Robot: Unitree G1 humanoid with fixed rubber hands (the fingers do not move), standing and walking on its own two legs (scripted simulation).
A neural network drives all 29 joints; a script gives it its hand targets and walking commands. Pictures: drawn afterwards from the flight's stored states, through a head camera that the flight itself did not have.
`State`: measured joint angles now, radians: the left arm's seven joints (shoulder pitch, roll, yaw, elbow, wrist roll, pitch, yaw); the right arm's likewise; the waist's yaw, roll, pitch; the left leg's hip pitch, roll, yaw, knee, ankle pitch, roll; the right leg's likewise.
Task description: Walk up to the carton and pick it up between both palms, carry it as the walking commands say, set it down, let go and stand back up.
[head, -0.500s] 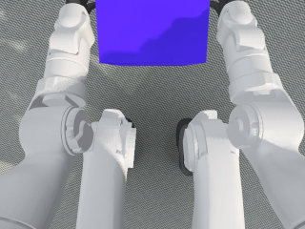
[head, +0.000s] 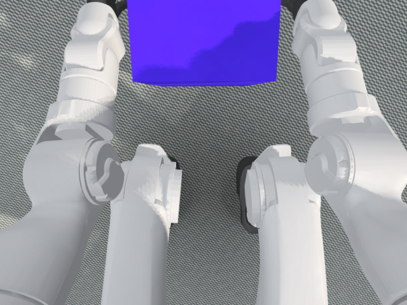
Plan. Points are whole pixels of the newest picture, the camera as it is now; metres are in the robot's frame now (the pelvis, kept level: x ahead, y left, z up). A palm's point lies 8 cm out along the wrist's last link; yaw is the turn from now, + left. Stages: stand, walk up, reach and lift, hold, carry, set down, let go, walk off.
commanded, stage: set down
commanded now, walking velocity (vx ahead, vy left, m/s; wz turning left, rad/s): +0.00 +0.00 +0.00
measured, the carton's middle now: (203, 23) +0.53 +0.01 -0.24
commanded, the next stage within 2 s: let go in 1.78 s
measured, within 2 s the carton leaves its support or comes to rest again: neither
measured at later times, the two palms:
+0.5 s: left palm (92, 4) +0.53 +0.17 -0.16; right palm out of the picture +0.55 -0.17 -0.16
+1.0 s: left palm out of the picture +0.54 +0.17 -0.01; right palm out of the picture +0.55 -0.17 -0.02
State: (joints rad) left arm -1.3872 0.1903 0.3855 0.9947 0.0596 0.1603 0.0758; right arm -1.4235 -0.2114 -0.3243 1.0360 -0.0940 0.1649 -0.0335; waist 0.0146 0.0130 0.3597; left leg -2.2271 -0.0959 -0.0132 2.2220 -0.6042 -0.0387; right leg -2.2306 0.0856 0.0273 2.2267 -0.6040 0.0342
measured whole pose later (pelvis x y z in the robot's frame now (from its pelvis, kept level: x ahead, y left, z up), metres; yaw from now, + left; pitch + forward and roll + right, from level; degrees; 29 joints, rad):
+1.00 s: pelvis +0.01 +0.00 +0.10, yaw +0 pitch +45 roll +1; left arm -1.26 0.21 0.26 0.92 -0.06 0.12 0.15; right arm -1.30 -0.28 -0.21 0.96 0.05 0.13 -0.12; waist 0.03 -0.01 0.06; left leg -2.09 -0.08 -0.02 1.84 -0.54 -0.03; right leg -2.10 0.08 0.05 1.85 -0.53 0.03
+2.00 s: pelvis +0.06 +0.00 +0.33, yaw -1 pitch +41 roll +0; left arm -0.81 0.09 0.34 0.67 0.19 0.09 0.03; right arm -0.85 -0.10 -0.31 0.71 -0.19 0.10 -0.07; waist 0.03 -0.01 0.00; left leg -1.32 -0.04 -0.06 0.88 -0.28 -0.01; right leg -1.32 0.06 0.07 0.87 -0.27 0.01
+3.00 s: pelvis +0.13 +0.00 +0.41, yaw +0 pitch -5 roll +0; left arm 0.22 0.22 0.04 0.42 0.03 0.14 -0.07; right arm 0.22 -0.20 -0.05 0.43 -0.02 0.13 0.07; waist 0.00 0.00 0.11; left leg -0.08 -0.04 -0.09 0.45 -0.28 0.00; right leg -0.08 0.04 0.07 0.45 -0.29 -0.01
